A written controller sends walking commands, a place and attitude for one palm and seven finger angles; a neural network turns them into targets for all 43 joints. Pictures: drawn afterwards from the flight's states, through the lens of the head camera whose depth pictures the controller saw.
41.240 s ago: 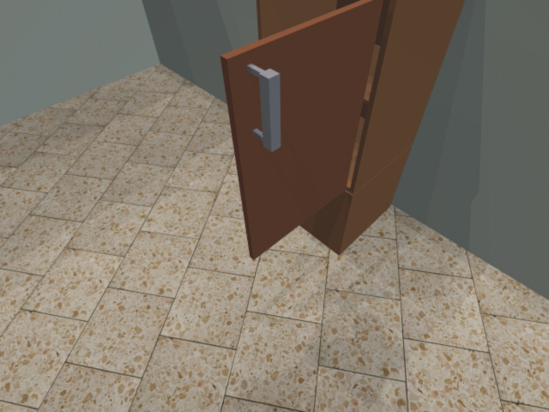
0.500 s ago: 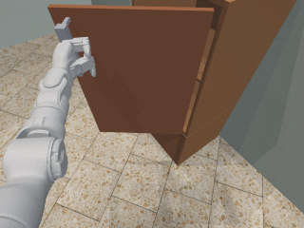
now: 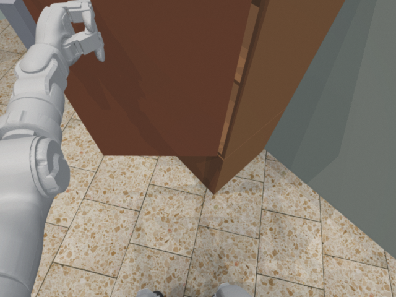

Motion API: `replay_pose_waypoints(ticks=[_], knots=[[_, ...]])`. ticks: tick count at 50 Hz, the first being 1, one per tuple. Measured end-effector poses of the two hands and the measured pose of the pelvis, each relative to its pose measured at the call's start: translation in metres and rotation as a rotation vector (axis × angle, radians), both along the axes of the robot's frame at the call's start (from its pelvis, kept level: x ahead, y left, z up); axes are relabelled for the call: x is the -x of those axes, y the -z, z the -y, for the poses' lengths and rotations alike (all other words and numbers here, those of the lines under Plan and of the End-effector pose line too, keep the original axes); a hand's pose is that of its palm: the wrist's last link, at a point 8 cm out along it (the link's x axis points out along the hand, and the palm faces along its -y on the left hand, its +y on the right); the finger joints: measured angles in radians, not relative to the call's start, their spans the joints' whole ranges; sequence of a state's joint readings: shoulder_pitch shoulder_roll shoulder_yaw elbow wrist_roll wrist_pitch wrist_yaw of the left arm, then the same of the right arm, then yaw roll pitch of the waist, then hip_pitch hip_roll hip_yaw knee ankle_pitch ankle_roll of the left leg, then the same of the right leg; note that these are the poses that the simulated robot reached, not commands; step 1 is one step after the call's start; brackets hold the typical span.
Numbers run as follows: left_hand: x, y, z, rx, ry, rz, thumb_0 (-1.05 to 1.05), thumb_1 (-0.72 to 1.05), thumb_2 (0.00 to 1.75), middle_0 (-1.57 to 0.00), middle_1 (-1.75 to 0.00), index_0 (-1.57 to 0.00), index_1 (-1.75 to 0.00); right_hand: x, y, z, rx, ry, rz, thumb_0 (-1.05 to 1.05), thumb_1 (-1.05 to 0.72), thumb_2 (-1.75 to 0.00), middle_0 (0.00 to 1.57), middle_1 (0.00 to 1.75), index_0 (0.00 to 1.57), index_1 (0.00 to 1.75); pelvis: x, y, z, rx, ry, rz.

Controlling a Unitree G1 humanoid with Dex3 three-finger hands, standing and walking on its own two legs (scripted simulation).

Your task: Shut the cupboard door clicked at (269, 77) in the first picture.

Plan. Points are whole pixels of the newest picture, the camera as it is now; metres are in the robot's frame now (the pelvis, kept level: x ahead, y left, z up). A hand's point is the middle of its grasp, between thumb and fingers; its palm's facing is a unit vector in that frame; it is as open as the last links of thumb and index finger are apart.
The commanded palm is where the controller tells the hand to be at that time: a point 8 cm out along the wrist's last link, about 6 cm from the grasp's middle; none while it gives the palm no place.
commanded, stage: push the door shut along its arc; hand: left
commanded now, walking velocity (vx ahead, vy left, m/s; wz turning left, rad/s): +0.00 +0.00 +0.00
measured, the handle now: (39, 35) +0.59 +0.19 +0.18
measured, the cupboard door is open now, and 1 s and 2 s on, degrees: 48 32 32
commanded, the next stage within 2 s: pull the fist back off the door in 0.60 s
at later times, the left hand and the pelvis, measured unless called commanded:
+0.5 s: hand (103, 26) +0.59 +0.08 +0.19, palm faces -0.31 -0.95 -0.01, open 3.1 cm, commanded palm +0.61 +0.11 +0.18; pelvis +0.00 +0.00 -0.01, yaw +1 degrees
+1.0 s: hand (120, 15) +0.63 +0.05 +0.18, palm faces +0.13 -0.99 -0.04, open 3.0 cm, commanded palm +0.59 +0.09 +0.18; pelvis +0.01 +0.00 -0.01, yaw +0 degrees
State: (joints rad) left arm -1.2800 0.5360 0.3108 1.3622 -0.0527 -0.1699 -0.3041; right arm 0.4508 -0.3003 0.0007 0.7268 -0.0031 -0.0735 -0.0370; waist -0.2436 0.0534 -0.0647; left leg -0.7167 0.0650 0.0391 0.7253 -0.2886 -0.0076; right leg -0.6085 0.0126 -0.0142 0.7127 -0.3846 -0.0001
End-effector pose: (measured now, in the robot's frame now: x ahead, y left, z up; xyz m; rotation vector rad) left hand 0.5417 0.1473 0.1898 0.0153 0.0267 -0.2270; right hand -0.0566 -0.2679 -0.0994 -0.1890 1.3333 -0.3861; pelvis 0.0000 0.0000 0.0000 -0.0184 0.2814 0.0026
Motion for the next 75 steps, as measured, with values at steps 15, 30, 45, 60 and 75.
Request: replay_pose_waypoints(ticks=[15,30,45,60,75], knots=[[-0.026,0.000,0.002,-0.002,0.053,-0.023,0.00,0.88,0.92,-1.30,-1.50,-1.30,-1.50,0.010,-0.003,0.004,0.028,-0.001,-0.095,0.00,-0.90,-0.90,0.20,0.30,0.21,0.30,-0.004,0.006,0.001,0.013,-0.019,-0.051],[-0.046,0.001,0.017,-0.013,0.103,-0.017,-0.01,0.96,0.96,-1.30,-1.50,-1.30,-1.50,0.023,-0.003,-0.005,0.034,0.016,-0.157,0.00,-0.90,-0.90,0.20,0.30,0.21,0.30,-0.005,0.012,-0.003,0.020,-0.020,-0.098],[-0.060,0.005,0.042,0.033,-0.369,-0.022,0.00,0.89,0.92,-1.30,-1.50,-1.30,-1.50,0.038,-0.001,-0.033,-0.101,-0.034,-0.176,0.00,-0.90,-0.90,0.20,0.30,0.21,0.30,-0.007,0.017,-0.003,0.028,-0.022,-0.159],[-0.041,0.012,0.041,-0.003,-0.322,-0.028,0.00,0.91,0.90,-1.30,-1.50,-1.30,-1.50,0.033,-0.009,-0.036,-0.168,0.026,-0.191,0.00,-0.90,-0.90,0.20,0.30,0.21,0.30,-0.028,-0.002,0.004,0.007,-0.001,-0.072],[0.020,0.015,0.051,-0.003,-0.304,-0.002,0.01,0.90,0.90,-1.30,-1.50,-1.30,-1.50,-0.088,0.006,0.007,-0.094,-0.113,0.130,0.00,-0.90,-0.90,0.20,0.30,0.20,0.30,-0.027,-0.009,0.010,-0.011,-0.015,0.041]])
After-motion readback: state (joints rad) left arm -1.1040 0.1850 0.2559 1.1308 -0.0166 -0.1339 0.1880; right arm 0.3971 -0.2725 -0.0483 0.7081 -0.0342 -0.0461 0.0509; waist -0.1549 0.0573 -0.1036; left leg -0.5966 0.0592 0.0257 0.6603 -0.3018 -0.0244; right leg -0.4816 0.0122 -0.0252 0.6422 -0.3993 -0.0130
